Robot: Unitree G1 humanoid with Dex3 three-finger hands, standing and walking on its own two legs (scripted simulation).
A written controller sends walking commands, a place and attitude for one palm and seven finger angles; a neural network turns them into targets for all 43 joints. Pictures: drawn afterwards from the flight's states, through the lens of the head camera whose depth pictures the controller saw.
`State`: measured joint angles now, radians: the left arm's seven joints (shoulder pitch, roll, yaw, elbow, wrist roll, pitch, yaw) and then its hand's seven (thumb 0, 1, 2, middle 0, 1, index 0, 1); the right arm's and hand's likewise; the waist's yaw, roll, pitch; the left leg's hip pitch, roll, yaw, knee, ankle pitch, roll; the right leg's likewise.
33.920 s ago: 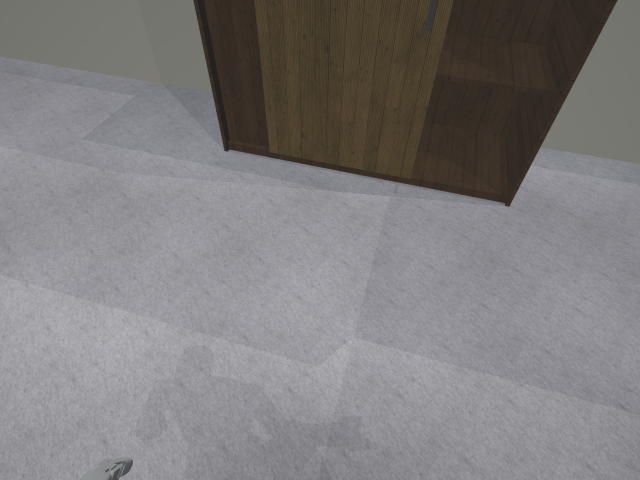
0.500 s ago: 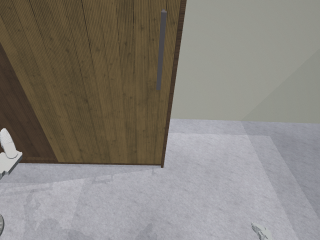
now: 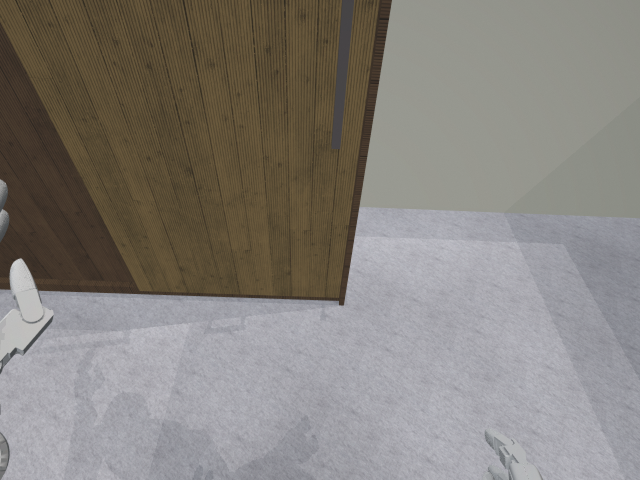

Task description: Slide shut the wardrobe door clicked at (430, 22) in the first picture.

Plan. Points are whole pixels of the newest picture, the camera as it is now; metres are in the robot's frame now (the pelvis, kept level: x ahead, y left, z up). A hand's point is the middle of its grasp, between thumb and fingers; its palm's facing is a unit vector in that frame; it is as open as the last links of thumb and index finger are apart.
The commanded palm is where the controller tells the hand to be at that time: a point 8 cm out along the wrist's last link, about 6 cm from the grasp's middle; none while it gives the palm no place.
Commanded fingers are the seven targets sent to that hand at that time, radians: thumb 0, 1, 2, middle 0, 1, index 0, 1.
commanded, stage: stop stepping back and stand still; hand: left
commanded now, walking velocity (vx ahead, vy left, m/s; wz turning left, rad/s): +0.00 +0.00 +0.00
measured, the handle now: (341, 70) +0.82 +0.03 +0.14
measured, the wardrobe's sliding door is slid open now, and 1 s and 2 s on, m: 0.00 0.00 0.00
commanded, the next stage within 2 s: let the arm hang, fingers relaxed in 0.44 s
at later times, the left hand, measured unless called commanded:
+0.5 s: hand (62, 285) +0.24 +0.28 +0.17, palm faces +0.42 -0.79 -0.45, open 7.4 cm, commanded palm +0.18 +0.31 +0.19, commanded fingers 0.00 0.90 0.90 -0.20 -0.30 -0.20 -0.30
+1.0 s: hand out of the picture +0.00 +0.23 -0.16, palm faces -0.01 -0.98 -0.20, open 7.2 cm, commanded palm none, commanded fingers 0.00 0.90 0.90 -0.20 -0.30 -0.20 -0.30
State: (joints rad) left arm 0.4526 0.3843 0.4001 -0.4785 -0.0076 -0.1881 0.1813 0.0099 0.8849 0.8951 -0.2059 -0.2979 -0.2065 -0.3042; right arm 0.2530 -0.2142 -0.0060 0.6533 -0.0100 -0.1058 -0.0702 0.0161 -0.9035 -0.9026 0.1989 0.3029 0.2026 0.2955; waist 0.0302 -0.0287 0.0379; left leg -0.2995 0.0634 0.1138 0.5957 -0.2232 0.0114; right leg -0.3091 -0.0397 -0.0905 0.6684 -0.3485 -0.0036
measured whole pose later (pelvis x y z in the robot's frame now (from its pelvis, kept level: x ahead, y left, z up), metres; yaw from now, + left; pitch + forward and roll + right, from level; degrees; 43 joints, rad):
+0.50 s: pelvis +0.03 +0.01 +0.01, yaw +0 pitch +1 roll -1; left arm 0.52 0.39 0.40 -0.49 -0.02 -0.18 0.16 0.01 0.88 0.89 -0.21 -0.30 -0.21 -0.30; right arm 0.19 -0.20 0.00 0.60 0.02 -0.09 -0.05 0.01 -0.91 -0.90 0.20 0.30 0.20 0.30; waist 0.01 -0.01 0.03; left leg -0.28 0.06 0.11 0.54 -0.26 0.01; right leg -0.24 -0.01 -0.06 0.50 -0.27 0.00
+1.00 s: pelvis +0.01 +0.03 +0.02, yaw +1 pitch +0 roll -1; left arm 0.28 0.24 0.00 1.08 0.02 0.02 -0.01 0.00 0.95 0.89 -0.20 -0.30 -0.20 -0.30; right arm 0.25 -0.26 0.00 1.05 -0.02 0.04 0.00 0.01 -0.91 -0.90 0.20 0.30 0.20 0.29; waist 0.01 -0.03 0.08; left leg -0.26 0.02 0.11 0.46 -0.20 0.04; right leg -0.21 -0.04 -0.07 0.42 -0.20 0.02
